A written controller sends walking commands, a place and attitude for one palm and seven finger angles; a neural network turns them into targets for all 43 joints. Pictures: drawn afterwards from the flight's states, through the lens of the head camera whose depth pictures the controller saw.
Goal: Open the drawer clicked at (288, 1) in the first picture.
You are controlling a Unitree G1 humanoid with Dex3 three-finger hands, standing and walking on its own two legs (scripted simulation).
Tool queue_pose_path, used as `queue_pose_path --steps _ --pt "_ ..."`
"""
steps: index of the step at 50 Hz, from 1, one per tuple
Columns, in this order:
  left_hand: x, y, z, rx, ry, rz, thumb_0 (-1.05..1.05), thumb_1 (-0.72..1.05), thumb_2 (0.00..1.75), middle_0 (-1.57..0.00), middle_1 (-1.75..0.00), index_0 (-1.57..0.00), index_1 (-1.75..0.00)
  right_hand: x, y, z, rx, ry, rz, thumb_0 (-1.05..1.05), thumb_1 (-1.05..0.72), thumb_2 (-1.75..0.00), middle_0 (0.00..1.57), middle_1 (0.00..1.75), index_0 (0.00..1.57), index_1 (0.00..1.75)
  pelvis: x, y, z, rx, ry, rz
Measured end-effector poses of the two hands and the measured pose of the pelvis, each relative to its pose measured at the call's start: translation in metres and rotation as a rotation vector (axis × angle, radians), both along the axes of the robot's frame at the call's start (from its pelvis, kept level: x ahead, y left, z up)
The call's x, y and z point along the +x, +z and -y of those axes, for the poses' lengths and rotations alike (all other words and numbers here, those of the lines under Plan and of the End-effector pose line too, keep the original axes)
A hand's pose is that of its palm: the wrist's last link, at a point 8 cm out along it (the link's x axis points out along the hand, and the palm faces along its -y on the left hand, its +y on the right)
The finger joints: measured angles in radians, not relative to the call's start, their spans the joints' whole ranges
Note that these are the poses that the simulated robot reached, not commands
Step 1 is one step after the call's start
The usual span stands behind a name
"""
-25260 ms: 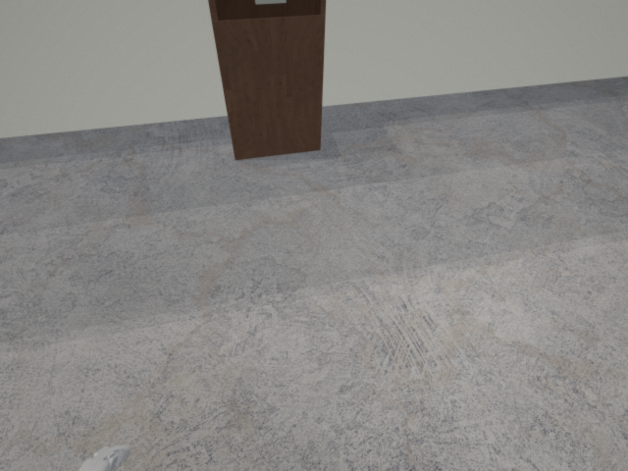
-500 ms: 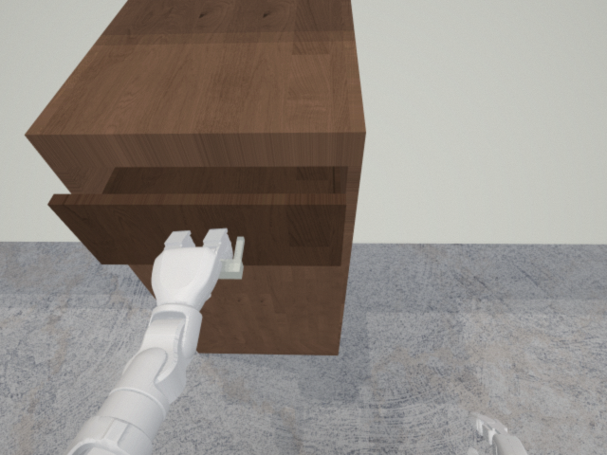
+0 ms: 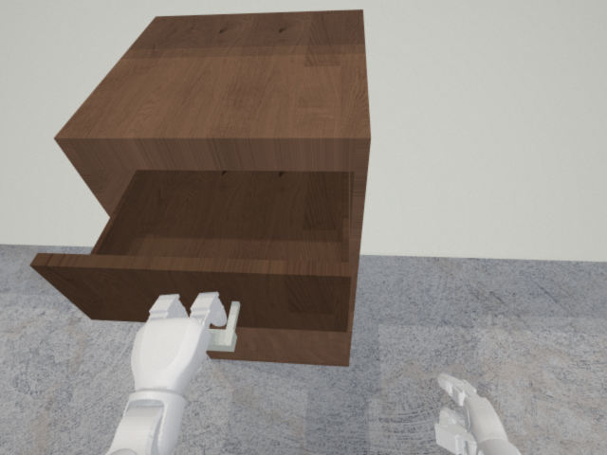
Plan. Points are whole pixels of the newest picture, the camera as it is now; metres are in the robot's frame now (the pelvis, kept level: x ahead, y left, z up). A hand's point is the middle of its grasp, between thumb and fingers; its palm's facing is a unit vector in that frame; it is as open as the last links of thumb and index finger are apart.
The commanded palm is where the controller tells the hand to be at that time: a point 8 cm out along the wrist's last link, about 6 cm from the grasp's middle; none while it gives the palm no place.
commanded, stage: pull the drawer open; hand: left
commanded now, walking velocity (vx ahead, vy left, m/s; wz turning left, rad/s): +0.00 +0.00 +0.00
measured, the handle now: (194, 323) +0.28 +0.18 +0.02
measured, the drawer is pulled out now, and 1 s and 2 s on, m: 0.18 0.30 0.29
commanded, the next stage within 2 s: open the thumb to release the handle in 0.82 s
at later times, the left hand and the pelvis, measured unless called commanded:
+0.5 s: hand (168, 449) +0.14 +0.18 -0.01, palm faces -0.02 -0.13 -0.99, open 5.6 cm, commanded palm +0.08 +0.20 +0.04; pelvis -0.02 -0.02 -0.01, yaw +0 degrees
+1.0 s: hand out of the picture +0.12 +0.18 -0.01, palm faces +0.02 -0.10 -0.99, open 5.6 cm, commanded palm +0.10 +0.19 +0.04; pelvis -0.03 -0.03 -0.03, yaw +2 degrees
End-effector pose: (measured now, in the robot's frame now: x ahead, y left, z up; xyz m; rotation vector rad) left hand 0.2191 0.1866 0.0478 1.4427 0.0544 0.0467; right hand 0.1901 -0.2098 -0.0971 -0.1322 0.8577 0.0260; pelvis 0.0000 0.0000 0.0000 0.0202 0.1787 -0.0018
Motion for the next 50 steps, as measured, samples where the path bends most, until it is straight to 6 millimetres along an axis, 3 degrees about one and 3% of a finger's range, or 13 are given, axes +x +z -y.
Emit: queue_pose_path --steps 14,30,50 --pt "-0.062 0.0 0.002 0.01 0.008 -0.004 0.04 0.72 0.83 -0.38 -1.36 -0.42 -1.35 -0.005 -0.001 0.021 -0.037 0.014 0.039 0.01 -0.9 -0.9 0.2 0.3 0.2 0.3 -0.016 -0.007 0.013 0.014 -0.004 0.009" --pt "-0.121 0.001 0.004 -0.007 0.018 -0.038 0.07 0.73 0.78 -0.33 -1.37 -0.41 -1.34 -0.009 -0.01 0.024 -0.03 0.055 0.05 0.01 -0.9 -0.9 0.2 0.3 0.2 0.3 -0.026 -0.016 0.024 0.028 -0.008 -0.006" --pt "-0.118 -0.001 0.005 0.029 0.046 0.015 0.04 0.72 0.84 -0.39 -1.36 -0.42 -1.34 -0.009 -0.039 0.025 -0.034 0.064 0.01 0.01 -0.9 -0.9 0.2 0.3 0.2 0.3 -0.028 -0.03 0.028 0.031 0.029 -0.056"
